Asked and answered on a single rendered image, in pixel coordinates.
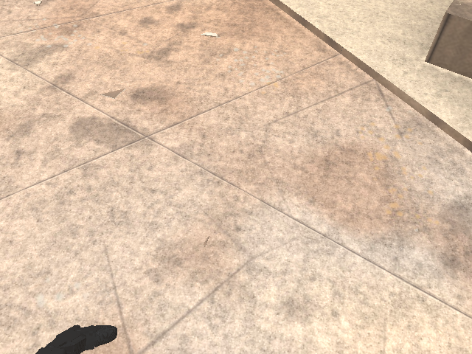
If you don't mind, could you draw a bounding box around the left robot hand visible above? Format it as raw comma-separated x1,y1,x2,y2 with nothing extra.
36,325,117,354

